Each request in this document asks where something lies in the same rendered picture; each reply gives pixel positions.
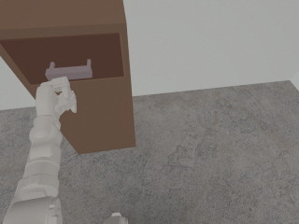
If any drawer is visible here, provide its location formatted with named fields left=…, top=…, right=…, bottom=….
left=0, top=33, right=124, bottom=85

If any handle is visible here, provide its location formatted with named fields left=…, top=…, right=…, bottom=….
left=45, top=59, right=93, bottom=81

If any cabinet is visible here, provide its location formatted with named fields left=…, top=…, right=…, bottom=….
left=0, top=0, right=136, bottom=155

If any robot left upper arm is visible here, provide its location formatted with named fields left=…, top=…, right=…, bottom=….
left=5, top=196, right=63, bottom=224

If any robot left shin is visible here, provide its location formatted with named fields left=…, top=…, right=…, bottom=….
left=111, top=212, right=121, bottom=217

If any left robot forearm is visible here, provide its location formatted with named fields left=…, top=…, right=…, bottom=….
left=3, top=115, right=63, bottom=224

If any robot left hand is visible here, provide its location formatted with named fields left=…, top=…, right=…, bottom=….
left=36, top=77, right=77, bottom=120

